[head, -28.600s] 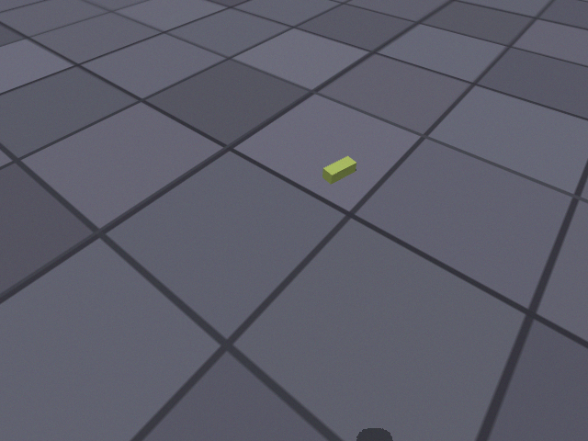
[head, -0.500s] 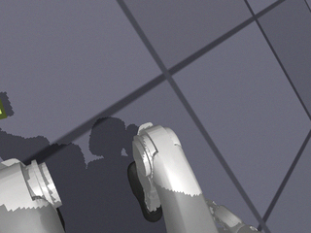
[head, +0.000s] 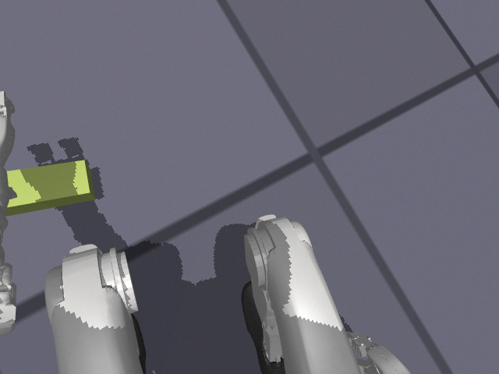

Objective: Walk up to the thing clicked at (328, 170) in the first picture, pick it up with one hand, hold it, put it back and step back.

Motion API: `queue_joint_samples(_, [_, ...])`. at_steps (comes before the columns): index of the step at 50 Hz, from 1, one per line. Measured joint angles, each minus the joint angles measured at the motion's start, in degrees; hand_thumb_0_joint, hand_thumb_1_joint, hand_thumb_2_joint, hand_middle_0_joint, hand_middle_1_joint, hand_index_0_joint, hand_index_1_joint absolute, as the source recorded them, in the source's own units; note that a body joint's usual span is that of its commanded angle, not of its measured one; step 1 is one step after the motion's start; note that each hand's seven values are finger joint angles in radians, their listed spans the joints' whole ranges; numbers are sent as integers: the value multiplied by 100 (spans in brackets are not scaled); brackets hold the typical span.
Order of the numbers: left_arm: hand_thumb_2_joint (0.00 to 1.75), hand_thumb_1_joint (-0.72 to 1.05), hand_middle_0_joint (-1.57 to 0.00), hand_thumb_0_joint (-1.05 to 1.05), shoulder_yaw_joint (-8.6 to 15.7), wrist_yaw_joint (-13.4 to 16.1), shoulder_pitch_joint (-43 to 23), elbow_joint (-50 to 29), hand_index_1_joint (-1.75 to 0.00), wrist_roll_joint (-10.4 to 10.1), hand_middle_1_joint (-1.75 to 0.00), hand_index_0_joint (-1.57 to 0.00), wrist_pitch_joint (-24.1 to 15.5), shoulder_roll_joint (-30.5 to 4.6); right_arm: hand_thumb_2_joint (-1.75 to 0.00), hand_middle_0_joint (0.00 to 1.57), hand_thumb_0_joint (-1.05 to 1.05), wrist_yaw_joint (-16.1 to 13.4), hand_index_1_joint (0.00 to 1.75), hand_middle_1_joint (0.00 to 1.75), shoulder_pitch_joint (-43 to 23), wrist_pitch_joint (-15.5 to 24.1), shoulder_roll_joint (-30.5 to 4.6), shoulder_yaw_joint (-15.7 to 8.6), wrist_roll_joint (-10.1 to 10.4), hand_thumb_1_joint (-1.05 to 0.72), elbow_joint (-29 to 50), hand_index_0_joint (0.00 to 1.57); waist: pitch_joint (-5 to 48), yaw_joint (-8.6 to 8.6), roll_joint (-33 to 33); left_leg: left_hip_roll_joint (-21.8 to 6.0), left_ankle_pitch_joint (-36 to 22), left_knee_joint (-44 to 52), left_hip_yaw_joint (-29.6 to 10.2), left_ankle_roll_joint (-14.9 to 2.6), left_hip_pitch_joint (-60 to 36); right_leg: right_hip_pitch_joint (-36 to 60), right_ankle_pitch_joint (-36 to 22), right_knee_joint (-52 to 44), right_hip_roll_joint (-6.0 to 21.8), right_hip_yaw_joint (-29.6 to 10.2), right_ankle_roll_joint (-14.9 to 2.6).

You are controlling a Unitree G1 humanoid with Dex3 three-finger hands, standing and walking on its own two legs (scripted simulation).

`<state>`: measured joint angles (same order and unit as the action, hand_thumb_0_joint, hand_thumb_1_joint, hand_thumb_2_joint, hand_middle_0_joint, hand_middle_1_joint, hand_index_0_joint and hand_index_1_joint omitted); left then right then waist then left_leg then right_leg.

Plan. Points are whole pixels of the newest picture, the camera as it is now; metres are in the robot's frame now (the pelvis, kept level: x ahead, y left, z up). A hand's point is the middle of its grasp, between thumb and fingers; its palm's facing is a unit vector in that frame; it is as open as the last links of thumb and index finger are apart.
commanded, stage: withdraw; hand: left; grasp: from above
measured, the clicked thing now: (42, 188) +0.45 +0.31 -0.29
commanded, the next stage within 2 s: home in 0.50 s
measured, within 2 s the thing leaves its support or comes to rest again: neither
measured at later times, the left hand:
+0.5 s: hand (0, 182) +0.42 +0.33 -0.15, palm faces -0.47 -0.09 -0.88, open 14.0 cm
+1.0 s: hand out of the picture +0.36 +0.30 -0.02, palm faces -0.33 -0.43 -0.84, open 10.2 cm
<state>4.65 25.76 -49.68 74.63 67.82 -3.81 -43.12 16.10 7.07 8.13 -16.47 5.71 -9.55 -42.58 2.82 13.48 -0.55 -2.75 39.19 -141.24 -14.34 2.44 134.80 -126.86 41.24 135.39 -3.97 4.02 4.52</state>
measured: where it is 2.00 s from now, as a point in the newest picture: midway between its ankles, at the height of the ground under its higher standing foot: (205, 366)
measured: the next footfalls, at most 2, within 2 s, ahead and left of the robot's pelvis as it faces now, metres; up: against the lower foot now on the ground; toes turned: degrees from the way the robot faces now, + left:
none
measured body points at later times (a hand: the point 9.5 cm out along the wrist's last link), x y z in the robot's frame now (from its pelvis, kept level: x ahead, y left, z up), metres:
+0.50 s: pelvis -0.02 -0.01 +0.01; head +0.21 +0.09 +0.38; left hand +0.44 +0.33 -0.10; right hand +0.06 -0.29 -0.08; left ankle +0.07 +0.14 -0.28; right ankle +0.10 -0.14 -0.28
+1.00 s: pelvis -0.01 -0.01 +0.10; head +0.18 +0.05 +0.50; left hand +0.38 +0.32 +0.03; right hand +0.12 -0.25 -0.03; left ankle +0.07 +0.14 -0.28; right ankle +0.10 -0.14 -0.28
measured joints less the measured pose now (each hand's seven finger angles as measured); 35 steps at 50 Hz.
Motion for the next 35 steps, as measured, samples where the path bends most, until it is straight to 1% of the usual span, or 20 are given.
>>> queue_joint_samples(4, [99,-50,-9,0,-300,-683,-188,-67,-99,-252,-100,-9,132,145,-90,20,0,-129,30,30,-29,-234,10,-175,205,-90,96,20,169,-155,171,-26,-85,353,199,-50,-232,184,-38,-250,65,-116,1])
queue_joint_samples(5, [99,-50,-9,0,-373,-852,-257,-36,-99,-285,-100,-9,122,157,-90,20,0,-172,30,30,-34,-285,6,-193,245,-90,131,20,185,-177,192,-30,-109,437,239,-61,-296,235,-54,-311,78,-138,-5])
queue_joint_samples(8, [100,-51,-9,0,-492,-1294,-431,71,-99,-319,-100,-8,-4,125,-90,20,0,-320,30,30,-36,-417,-26,-196,325,-90,276,20,168,-193,218,-30,-187,647,316,-81,-467,374,-114,-467,114,-174,-19])
queue_joint_samples(10, [100,-51,-9,0,-533,-1496,-520,126,-100,-324,-100,-8,-134,93,-90,20,0,-425,30,30,-15,-486,-54,-179,352,-90,366,20,126,-186,200,-20,-246,751,341,-85,-543,437,-160,-544,135,-181,-24])
queue_joint_samples(13, [100,-51,-9,0,-527,-1608,-598,216,-100,-254,-100,-8,-390,17,-90,20,0,-584,30,30,29,-570,-108,-114,361,-90,438,20,53,-158,135,3,-327,839,342,-71,-583,467,-224,-606,158,-167,-60])
queue_joint_samples(16, [100,-51,-9,0,-494,-1542,-633,371,-100,-108,-100,-8,-665,-102,-90,20,0,-716,30,30,63,-632,-163,-35,319,-90,449,20,-43,-99,47,27,-387,830,312,-55,-547,432,-275,-591,166,-142,-81])
queue_joint_samples(19, [100,-50,-9,0,-412,-1354,-648,545,-100,84,-100,-9,-923,-230,-90,20,0,-802,30,30,100,-661,-207,39,247,-90,419,20,-149,-27,-50,54,-434,739,269,-23,-441,336,-312,-505,160,-120,-85])
queue_joint_samples(23, [99,-49,-9,0,-276,-915,-665,822,-99,347,-100,-9,-1165,-359,-90,20,0,-856,30,30,160,-654,-233,110,114,-90,352,20,-299,63,-149,98,-468,526,203,17,-240,167,-325,-314,146,-95,-85])
queue_joint_samples(26, [98,-49,-9,0,-80,-547,-632,890,-99,533,-100,-10,-1239,-384,-90,20,0,-870,30,30,200,-605,-195,121,17,-90,268,20,-402,113,-197,130,-476,362,163,38,-94,49,-316,-168,137,-85,-88])
queue_joint_samples(28, [98,-48,-9,0,68,-322,-534,782,-98,628,-100,-10,-1204,-358,-89,20,0,-857,30,30,234,-567,-144,94,-34,-90,215,20,-427,140,-204,147,-471,277,157,43,-8,-29,-300,-82,135,-90,-104])
queue_joint_samples(30, [97,-48,-10,0,184,-144,-406,595,-97,660,-99,-11,-1094,-293,-89,20,0,-827,30,30,266,-537,-78,45,-62,-90,166,20,-410,151,-192,148,-454,222,167,40,54,-92,-281,-21,128,-109,-92])
queue_joint_samples(31, [97,-47,-10,0,232,-78,-342,485,-97,642,-99,-11,-1016,-249,-89,20,0,-806,30,30,280,-525,-42,17,-63,-90,146,20,-383,152,-180,144,-442,208,178,37,76,-119,-271,-2,125,-123,-83])
queue_joint_samples(33, [96,-45,-12,0,272,2,-247,285,-95,543,-97,-12,-819,-140,-89,20,0,-763,30,30,302,-504,28,-43,-46,-90,111,20,-293,139,-138,132,-416,213,210,31,100,-159,-246,9,124,-153,-67])
queue_joint_samples(35, [94,-41,-15,0,272,-16,-173,106,-91,389,-93,-15,-606,-10,-89,20,0,-724,30,30,307,-496,94,-112,3,-89,79,20,-164,101,-67,111,-383,264,248,23,91,-169,-220,-26,125,-180,-62])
